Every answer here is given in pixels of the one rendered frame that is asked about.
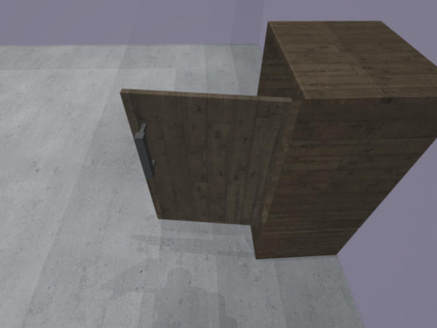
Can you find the handle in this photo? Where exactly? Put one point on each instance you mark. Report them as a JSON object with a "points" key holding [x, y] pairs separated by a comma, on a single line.
{"points": [[144, 153]]}

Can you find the cupboard door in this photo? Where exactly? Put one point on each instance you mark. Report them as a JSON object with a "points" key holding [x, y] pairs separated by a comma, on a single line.
{"points": [[215, 153]]}

